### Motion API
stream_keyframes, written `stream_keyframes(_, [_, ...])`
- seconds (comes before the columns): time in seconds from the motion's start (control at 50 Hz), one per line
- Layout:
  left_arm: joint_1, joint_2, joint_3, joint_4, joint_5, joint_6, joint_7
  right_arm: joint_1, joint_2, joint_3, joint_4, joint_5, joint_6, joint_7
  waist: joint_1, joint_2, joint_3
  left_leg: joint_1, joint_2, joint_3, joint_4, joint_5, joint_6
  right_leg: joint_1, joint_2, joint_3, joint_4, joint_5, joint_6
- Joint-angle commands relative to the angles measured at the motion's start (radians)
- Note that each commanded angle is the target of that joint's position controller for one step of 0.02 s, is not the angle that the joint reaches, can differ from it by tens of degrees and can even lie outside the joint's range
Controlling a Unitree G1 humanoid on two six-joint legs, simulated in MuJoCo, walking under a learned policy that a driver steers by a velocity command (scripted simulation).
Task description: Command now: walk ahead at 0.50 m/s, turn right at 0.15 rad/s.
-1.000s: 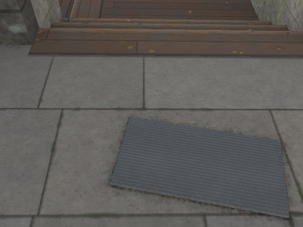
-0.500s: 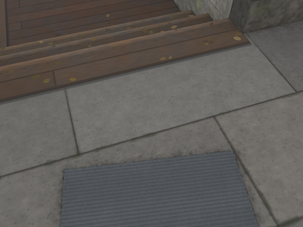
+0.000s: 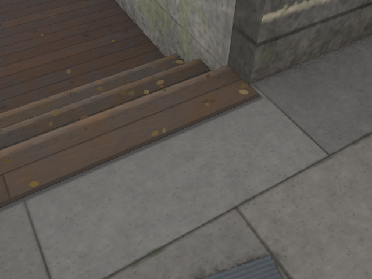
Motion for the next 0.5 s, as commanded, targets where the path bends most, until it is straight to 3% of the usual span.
stream_keyframes(0.02, [-0.068, 0.097, 0.030, -0.106, 0.010, -0.027, -0.006, 0.084, -0.095, -0.021, -0.018, -0.009, 0.003, -0.004, -0.023, 0.101, -0.018, 0.278, 0.272, -0.411, -0.323, -0.138, 0.176, -0.322, -0.130, 0.009, 0.032, 0.094, -0.001])
stream_keyframes(0.06, [-0.043, 0.068, 0.025, -0.095, 0.009, -0.019, -0.005, 0.082, -0.093, -0.019, -0.008, 0.000, -0.002, -0.001, -0.005, 0.127, -0.010, 0.221, 0.242, -0.333, -0.350, 0.024, 0.190, -0.273, -0.136, -0.021, -0.037, 0.115, 0.015])
stream_keyframes(0.1, [-0.078, 0.044, 0.017, -0.111, 0.025, -0.019, 0.003, 0.082, -0.125, -0.025, 0.006, 0.005, 0.004, -0.007, 0.006, 0.115, 0.001, 0.184, 0.229, -0.252, -0.338, 0.333, 0.206, -0.242, -0.126, -0.054, -0.177, 0.123, 0.050])
stream_keyframes(0.14, [-0.127, 0.004, -0.002, -0.118, 0.032, -0.025, 0.002, 0.080, -0.161, -0.036, 0.014, 0.008, 0.021, -0.018, -0.006, 0.117, -0.022, 0.151, 0.196, -0.171, -0.310, 0.479, 0.188, -0.150, -0.097, -0.082, -0.350, 0.201, 0.073])
stream_keyframes(0.2, [-0.196, 0.039, 0.009, -0.128, 0.023, -0.023, -0.001, 0.135, -0.197, -0.047, 0.037, 0.021, 0.044, -0.027, -0.036, 0.138, -0.061, 0.191, 0.200, -0.182, -0.257, 0.476, 0.167, -0.097, -0.053, -0.074, -0.473, 0.343, 0.086])
stream_keyframes(0.24, [-0.231, 0.059, 0.016, -0.141, 0.021, -0.022, -0.001, 0.146, -0.197, -0.049, 0.040, 0.030, 0.060, -0.034, -0.040, 0.147, -0.060, 0.213, 0.204, -0.219, -0.207, 0.421, 0.146, -0.082, -0.038, -0.055, -0.545, 0.352, 0.078])
stream_keyframes(0.3, [-0.168, 0.095, 0.039, -0.127, 0.029, -0.031, 0.001, 0.103, -0.182, -0.048, 0.020, 0.037, 0.078, -0.048, 0.016, 0.146, -0.086, 0.189, 0.169, -0.272, -0.083, 0.264, 0.082, 0.080, -0.037, -0.052, -0.713, 0.459, 0.039])
stream_keyframes(0.32, [-0.129, 0.132, 0.051, -0.126, 0.042, -0.034, 0.009, 0.113, -0.137, -0.037, 0.009, 0.030, 0.078, -0.048, 0.023, 0.104, -0.128, 0.135, 0.109, -0.251, 0.025, 0.153, 0.038, 0.201, -0.122, -0.004, -0.741, 0.583, 0.000])
stream_keyframes(0.34, [-0.067, 0.200, 0.063, -0.138, 0.059, -0.027, 0.023, 0.144, -0.063, -0.014, -0.015, -0.002, 0.074, -0.045, 0.023, -0.095, -0.223, -0.040, 0.011, -0.170, 0.291, -0.243, -0.019, 0.415, -0.352, 0.175, -0.682, 0.952, -0.087])
stream_keyframes(0.36, [-0.061, 0.193, 0.061, -0.140, 0.056, -0.008, 0.019, 0.284, -0.058, -0.007, -0.009, 0.009, 0.075, -0.045, -0.017, -0.283, -0.311, -0.201, -0.029, -0.121, 0.503, -0.587, -0.055, 0.513, -0.526, 0.361, -0.680, 0.983, -0.232])
stream_keyframes(0.38, [-0.074, 0.145, 0.053, -0.144, 0.039, 0.003, 0.016, 0.282, -0.141, -0.029, 0.009, 0.021, 0.089, -0.048, -0.001, -0.196, -0.290, -0.241, 0.023, -0.140, 0.627, -0.519, -0.079, 0.451, -0.485, 0.374, -0.736, 0.765, -0.240])
stream_keyframes(0.4, [-0.111, 0.101, 0.040, -0.148, 0.033, 0.009, 0.017, 0.207, -0.174, -0.043, 0.000, 0.026, 0.107, -0.053, 0.006, -0.122, -0.216, -0.285, 0.047, -0.127, 0.681, -0.449, -0.094, 0.393, -0.422, 0.284, -0.753, 0.607, -0.205])
stream_keyframes(0.42, [-0.165, 0.088, 0.033, -0.148, 0.035, 0.013, 0.016, 0.184, -0.170, -0.049, 0.002, 0.026, 0.130, -0.061, -0.008, -0.086, -0.169, -0.279, 0.070, -0.123, 0.688, -0.391, -0.110, 0.310, -0.376, 0.208, -0.782, 0.511, -0.181])
stream_keyframes(0.46, [-0.236, 0.099, 0.035, -0.143, 0.044, 0.019, 0.017, 0.178, -0.148, -0.051, -0.011, 0.021, 0.164, -0.068, -0.037, -0.115, -0.102, -0.193, 0.085, -0.097, 0.674, -0.300, -0.133, 0.140, -0.324, 0.091, -0.842, 0.437, -0.174])
stream_keyframes(0.5, [-0.251, 0.099, 0.039, -0.133, 0.051, 0.018, 0.022, 0.166, -0.121, -0.048, -0.030, 0.020, 0.173, -0.067, -0.040, -0.125, -0.089, -0.151, 0.083, -0.069, 0.620, -0.250, -0.137, 0.097, -0.309, 0.015, -0.868, 0.427, -0.183])
Velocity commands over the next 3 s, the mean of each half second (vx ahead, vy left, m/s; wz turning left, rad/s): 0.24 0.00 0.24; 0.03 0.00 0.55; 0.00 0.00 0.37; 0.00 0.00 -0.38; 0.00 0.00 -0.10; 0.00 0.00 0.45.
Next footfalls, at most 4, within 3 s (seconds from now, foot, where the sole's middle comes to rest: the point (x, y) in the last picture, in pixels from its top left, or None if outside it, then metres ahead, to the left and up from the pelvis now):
0.32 right None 0.30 -0.12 -0.76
0.74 left None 0.18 0.12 -0.76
1.24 right None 0.29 -0.07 -0.76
1.54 left None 0.11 0.12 -0.76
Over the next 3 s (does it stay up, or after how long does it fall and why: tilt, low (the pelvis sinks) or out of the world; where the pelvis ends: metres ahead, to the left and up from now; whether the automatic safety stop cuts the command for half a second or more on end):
stays up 0.15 0.02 0.01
